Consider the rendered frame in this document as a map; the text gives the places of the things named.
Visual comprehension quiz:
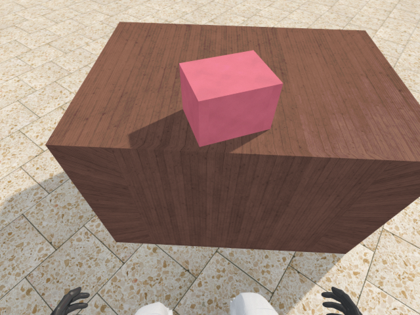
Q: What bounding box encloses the right robot thigh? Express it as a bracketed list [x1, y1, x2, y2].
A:
[230, 293, 279, 315]

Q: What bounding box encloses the carton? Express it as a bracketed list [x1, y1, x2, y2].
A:
[179, 51, 283, 147]

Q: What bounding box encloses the robot right hand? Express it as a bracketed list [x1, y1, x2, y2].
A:
[322, 287, 362, 315]

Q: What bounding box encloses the pedestal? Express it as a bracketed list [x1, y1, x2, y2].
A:
[46, 22, 420, 254]

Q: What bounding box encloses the robot left hand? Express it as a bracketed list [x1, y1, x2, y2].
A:
[51, 287, 90, 315]

